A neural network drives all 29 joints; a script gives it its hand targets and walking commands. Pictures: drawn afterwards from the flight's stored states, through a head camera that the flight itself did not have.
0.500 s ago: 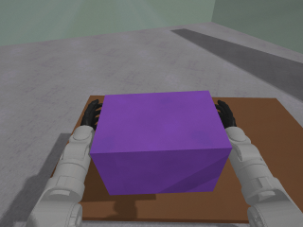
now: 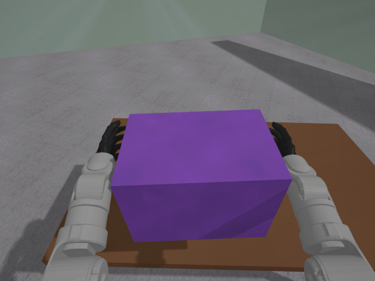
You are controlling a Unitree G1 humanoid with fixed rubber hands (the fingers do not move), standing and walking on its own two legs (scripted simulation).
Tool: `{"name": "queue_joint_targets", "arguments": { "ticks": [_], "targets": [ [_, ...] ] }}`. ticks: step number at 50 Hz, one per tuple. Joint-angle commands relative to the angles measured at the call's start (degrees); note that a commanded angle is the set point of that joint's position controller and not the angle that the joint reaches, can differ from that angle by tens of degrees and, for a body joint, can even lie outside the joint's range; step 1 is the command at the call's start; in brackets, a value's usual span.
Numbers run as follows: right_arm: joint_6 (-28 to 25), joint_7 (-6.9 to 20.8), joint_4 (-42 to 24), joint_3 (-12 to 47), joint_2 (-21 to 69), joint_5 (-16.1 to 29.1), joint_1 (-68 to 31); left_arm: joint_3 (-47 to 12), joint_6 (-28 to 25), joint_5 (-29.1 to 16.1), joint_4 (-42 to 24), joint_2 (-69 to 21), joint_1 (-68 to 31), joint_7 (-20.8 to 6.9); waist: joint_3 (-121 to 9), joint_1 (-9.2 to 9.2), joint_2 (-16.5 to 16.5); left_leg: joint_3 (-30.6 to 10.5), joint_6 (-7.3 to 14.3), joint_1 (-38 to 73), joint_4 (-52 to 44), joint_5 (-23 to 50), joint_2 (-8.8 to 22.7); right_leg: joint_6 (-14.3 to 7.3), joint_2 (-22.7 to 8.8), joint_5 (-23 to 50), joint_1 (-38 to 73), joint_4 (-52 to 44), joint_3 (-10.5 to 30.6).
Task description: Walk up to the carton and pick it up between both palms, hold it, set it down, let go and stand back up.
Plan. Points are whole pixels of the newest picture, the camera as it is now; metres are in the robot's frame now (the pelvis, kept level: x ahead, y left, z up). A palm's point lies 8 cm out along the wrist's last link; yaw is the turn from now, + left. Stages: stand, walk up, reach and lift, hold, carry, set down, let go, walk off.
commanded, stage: reach and lift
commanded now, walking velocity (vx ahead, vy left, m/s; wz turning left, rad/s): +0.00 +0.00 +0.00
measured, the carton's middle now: (197, 175) +0.34 +0.00 +0.10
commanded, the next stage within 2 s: hold in 0.92 s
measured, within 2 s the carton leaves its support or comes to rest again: neither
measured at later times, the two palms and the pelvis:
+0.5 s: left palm (101, 147) +0.36 +0.21 +0.16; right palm (279, 143) +0.38 -0.18 +0.17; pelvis +0.01 +0.00 +0.00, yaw +0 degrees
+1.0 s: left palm (103, 141) +0.36 +0.20 +0.18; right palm (285, 144) +0.37 -0.18 +0.17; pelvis +0.00 +0.00 +0.00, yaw +0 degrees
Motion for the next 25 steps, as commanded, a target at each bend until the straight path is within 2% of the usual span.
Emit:
{"name": "queue_joint_targets", "arguments": {
  "ticks": [1,2,3,4,5,6,7,8,9,10,11,12,13,15,16,17,18,19,20,21,22,23,24,25],
  "targets": [
    [-6.3,8.6,-19.7,18.8,38.1,3.4,-48.1,-23.8,-4.3,-3.6,-15.3,-40.5,-42.0,-8.2,-19.5,-1.0,0.2,1.3,-0.1,9.5,-7.1,4.8,-2.6,0.1,1.7,5.4,0.8,-3.3,-1.2],
    [-6.1,8.6,-17.3,18.2,37.4,4.1,-47.4,-23.4,-3.7,-3.3,-14.3,-40.2,-41.6,-8.3,-18.3,-1.17,2.7,1.7,-0.3,9.5,-7.2,4.4,-3.1,-0.1,1.3,4.3,0.5,-3.7,-0.6],
    [-5.9,8.6,-16.5,17.6,35.6,3.3,-45.8,-23.0,-3.3,-2.6,-12.1,-40.1,-39.1,-8.6,-17.5,-1.97,1.2,1.5,-0.4,9.3,-7.8,3.0,-2.8,-0.1,1.4,4.3,0.9,-3.8,-0.8],
    [-5.1,8.2,-13.0,18.0,37.1,3.2,-46.1,-17.8,-2.8,0.3,-8.5,-37.0,-38.3,-9.1,-14.9,0.45,-1.2,2.2,1.5,7.3,-7.9,2.3,-3.6,-0.1,1.1,2.9,2.8,-4.4,-0.2],
    [-5.4,8.0,-15.2,17.6,35.3,3.1,-47.7,-17.9,-1.9,0.8,-7.3,-37.3,-34.9,-9.4,-14.8,0.14,-2.1,2.5,1.6,7.5,-8.3,1.9,-3.3,0.1,1.4,2.5,2.5,-4.7,-0.5],
    [-4.8,8.0,-10.8,17.7,35.5,3.3,-45.3,-16.4,-1.6,1.9,-7.6,-35.5,-36.2,-9.6,-12.1,0.25,-1.7,2.6,2.0,7.5,-8.7,0.8,-3.6,0.3,1.1,0.8,2.2,-4.8,-0.4],
    [-5.4,8.3,-13.6,17.4,34.4,3.9,-46.6,-18.7,-1.3,0.5,-9.2,-38.5,-36.2,-9.5,-15.0,-0.95,-0.7,2.2,1.1,10.1,-8.8,2.1,-2.8,0.3,1.5,2.2,1.2,-4.4,-0.7],
    [-4.9,7.8,-14.2,17.9,34.7,3.7,-47.1,-17.2,-0.9,1.3,-7.7,-36.2,-36.5,-9.9,-13.8,-0.44,-0.8,2.7,1.9,8.9,-8.5,2.7,-3.6,0.6,1.2,3.2,2.4,-4.9,-0.6],
    [-5.2,7.5,-16.1,19.8,35.8,5.4,-45.8,-19.1,-1.3,0.6,-11.6,-37.6,-35.7,-9.7,-16.5,-0.37,-0.3,2.3,1.2,10.9,-7.6,7.1,-3.2,0.5,1.6,8.0,4.2,-3.8,-0.8],
    [-4.8,6.6,-17.1,20.6,35.0,5.7,-46.2,-18.3,-0.5,0.7,-11.0,-36.9,-33.0,-9.9,-15.3,0.01,-2.6,2.4,1.6,10.4,-7.1,9.5,-3.6,0.8,1.8,10.8,5.4,-3.8,-0.8],
    [-5.0,6.1,-17.7,20.7,34.9,6.5,-46.7,-18.4,-0.4,1.6,-11.9,-36.3,-32.7,-10.0,-16.1,0.38,-0.8,2.1,1.4,10.0,-6.4,11.1,-4.0,0.8,1.5,12.7,6.4,-3.9,-0.2],
    [-4.1,5.9,-14.0,19.9,34.5,5.8,-44.0,-17.2,0.2,2.6,-11.3,-35.2,-32.5,-10.5,-14.1,-0.41,-0.6,2.2,1.1,10.8,-7.0,10.2,-4.0,1.0,1.4,12.2,6.4,-3.9,-0.5],
    [-4.3,5.7,-16.9,21.6,34.1,7.4,-42.4,-19.7,0.4,1.5,-16.7,-36.6,-30.0,-10.2,-17.8,-0.9,0.6,1.8,0.3,13.3,-5.8,16.4,-3.7,0.4,2.1,16.9,8.3,-2.9,-0.9],
    [-4.5,5.2,-18.8,20.6,34.7,7.3,-43.8,-20.8,0.4,0.7,-16.6,-36.4,-31.8,-10.6,-19.8,-1.7,-0.1,2.0,0.2,13.7,-4.9,16.4,-4.1,1.1,2.0,18.0,8.7,-3.1,-0.9],
    [-4.7,4.7,-24.6,22.7,35.6,8.0,-46.2,-21.3,0.6,-0.5,-16.6,-36.0,-31.2,-10.5,-20.1,-0.96,-1.9,1.9,0.8,12.2,-4.6,15.8,-4.3,1.8,2.0,20.2,9.2,-2.4,-0.8],
    [-5.3,4.4,-27.0,22.1,35.4,8.1,-46.2,-23.7,0.2,-1.9,-22.0,-37.0,-33.4,-10.4,-22.1,-2.07,-0.2,1.8,0.0,13.5,-4.3,17.8,-4.3,1.7,2.1,21.2,9.7,-2.0,-1.1],
    [-4.8,3.6,-29.8,24.6,36.5,8.9,-45.2,-24.0,0.4,-2.3,-23.8,-38.0,-31.8,-10.3,-24.8,-1.83,-2.3,1.9,-0.2,14.7,-3.6,21.3,-4.1,1.9,2.4,25.3,11.0,-1.6,-1.0],
    [-5.2,3.2,-31.7,23.9,36.0,9.6,-43.8,-26.3,0.6,-3.0,-26.7,-37.6,-31.3,-10.2,-25.8,-3.21,0.1,1.5,-0.9,15.7,-2.5,22.9,-4.4,2.1,1.9,28.9,11.5,-1.3,-0.6],
    [-4.8,2.9,-31.6,23.9,37.5,9.4,-44.8,-25.0,0.4,-3.6,-26.2,-37.3,-33.2,-10.2,-26.2,-2.35,-1.7,1.6,-0.3,14.9,-2.4,22.0,-4.7,2.4,2.1,27.3,11.9,-1.6,-0.7],
    [-4.8,2.8,-32.7,23.6,35.4,9.8,-43.0,-27.6,0.7,-4.3,-28.8,-38.1,-31.3,-9.9,-26.0,-4.34,1.0,1.1,-1.7,15.8,-2.3,23.9,-4.1,2.1,2.2,28.7,11.0,-1.1,-1.1],
    [-3.8,2.6,-29.4,21.7,34.4,7.9,-42.0,-26.6,1.7,-3.9,-25.2,-36.5,-31.5,-10.4,-23.1,-4.89,1.7,1.5,-1.3,14.4,-3.1,20.1,-4.5,1.8,1.7,24.9,9.6,-2.1,-0.7],
    [-3.0,3.0,-26.5,20.1,33.0,7.2,-39.1,-26.2,1.6,-3.7,-27.4,-36.1,-31.7,-10.3,-21.7,-5.64,1.4,1.2,-1.9,15.0,-4.1,17.9,-3.7,1.5,2.2,20.7,8.2,-2.9,-1.3],
    [-2.7,3.0,-28.9,20.9,33.6,7.8,-38.7,-26.7,1.7,-3.7,-29.1,-35.9,-31.6,-10.6,-22.5,-5.79,0.9,0.9,-1.5,15.5,-3.6,19.1,-3.6,1.5,2.0,22.0,8.6,-2.8,-1.0],
    [-1.9,3.1,-23.8,18.2,31.8,5.8,-38.0,-24.2,2.7,-2.0,-23.3,-34.7,-29.7,-11.1,-16.8,-6.21,0.6,1.2,-1.1,12.8,-4.7,14.1,-3.7,1.4,1.8,16.8,7.1,-3.7,-0.7]
  ]
}}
